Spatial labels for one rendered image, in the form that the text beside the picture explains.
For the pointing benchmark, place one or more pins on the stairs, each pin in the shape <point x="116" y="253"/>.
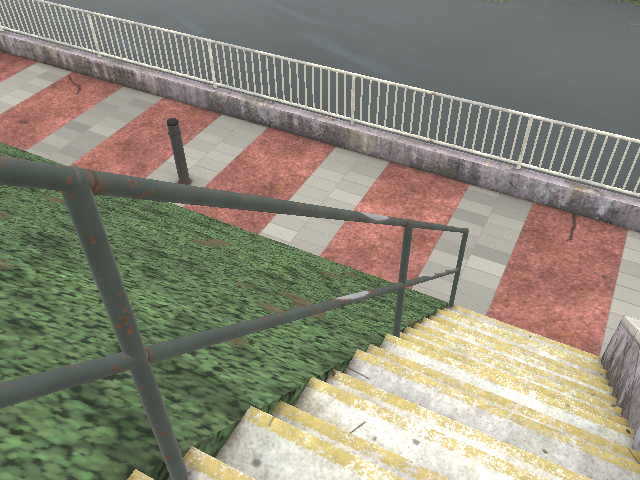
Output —
<point x="460" y="396"/>

